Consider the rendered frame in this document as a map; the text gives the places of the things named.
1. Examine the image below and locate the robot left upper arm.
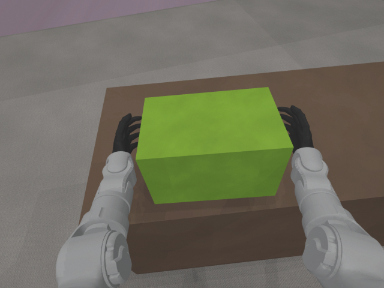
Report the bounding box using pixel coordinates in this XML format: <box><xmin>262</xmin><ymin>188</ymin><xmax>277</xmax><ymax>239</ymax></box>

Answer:
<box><xmin>57</xmin><ymin>230</ymin><xmax>132</xmax><ymax>288</ymax></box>

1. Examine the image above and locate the robot left forearm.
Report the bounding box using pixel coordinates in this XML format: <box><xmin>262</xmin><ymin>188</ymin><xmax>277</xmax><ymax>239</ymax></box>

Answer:
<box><xmin>56</xmin><ymin>151</ymin><xmax>137</xmax><ymax>284</ymax></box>

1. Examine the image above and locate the right robot hand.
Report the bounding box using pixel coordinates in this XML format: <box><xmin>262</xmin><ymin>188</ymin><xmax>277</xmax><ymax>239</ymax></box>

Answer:
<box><xmin>277</xmin><ymin>105</ymin><xmax>314</xmax><ymax>154</ymax></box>

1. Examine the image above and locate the robot right forearm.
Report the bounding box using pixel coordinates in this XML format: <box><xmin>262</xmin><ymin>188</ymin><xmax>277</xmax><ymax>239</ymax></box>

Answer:
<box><xmin>290</xmin><ymin>147</ymin><xmax>370</xmax><ymax>238</ymax></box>

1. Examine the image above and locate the left robot hand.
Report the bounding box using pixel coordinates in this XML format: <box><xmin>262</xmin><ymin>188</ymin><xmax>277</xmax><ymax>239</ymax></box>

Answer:
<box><xmin>112</xmin><ymin>113</ymin><xmax>142</xmax><ymax>154</ymax></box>

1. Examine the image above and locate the carton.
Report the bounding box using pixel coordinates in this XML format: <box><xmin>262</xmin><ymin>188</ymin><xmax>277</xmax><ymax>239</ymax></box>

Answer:
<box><xmin>136</xmin><ymin>87</ymin><xmax>294</xmax><ymax>204</ymax></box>

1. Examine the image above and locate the robot right upper arm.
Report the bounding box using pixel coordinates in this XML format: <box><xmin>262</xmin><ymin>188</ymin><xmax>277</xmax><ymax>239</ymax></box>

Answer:
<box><xmin>302</xmin><ymin>224</ymin><xmax>384</xmax><ymax>288</ymax></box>

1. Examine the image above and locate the pedestal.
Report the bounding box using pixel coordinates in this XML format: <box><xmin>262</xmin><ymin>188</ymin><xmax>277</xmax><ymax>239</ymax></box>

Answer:
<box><xmin>79</xmin><ymin>61</ymin><xmax>384</xmax><ymax>274</ymax></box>

